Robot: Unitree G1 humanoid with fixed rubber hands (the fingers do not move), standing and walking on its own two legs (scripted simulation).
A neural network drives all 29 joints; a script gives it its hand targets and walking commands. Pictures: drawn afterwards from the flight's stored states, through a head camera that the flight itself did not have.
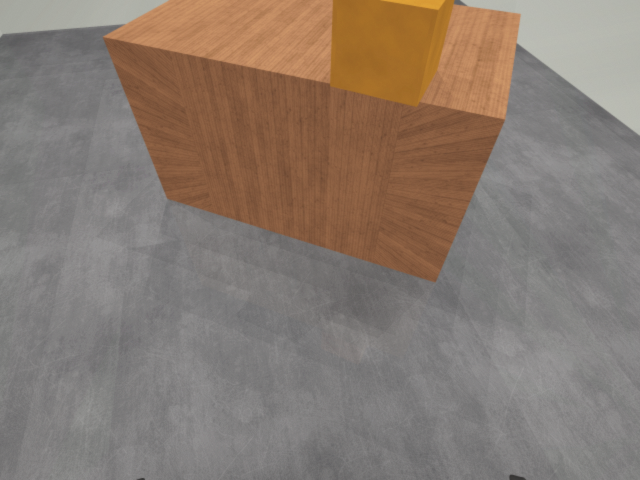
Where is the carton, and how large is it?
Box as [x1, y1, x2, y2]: [330, 0, 454, 106]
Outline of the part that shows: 333,0 330,85 416,106 437,68 454,0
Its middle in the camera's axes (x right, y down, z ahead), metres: +0.19 -0.53 +1.00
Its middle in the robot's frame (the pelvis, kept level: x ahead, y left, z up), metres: +1.11 -0.17 +0.06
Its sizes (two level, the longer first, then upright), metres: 0.242 0.219 0.225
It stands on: a pedestal, 0.71 m high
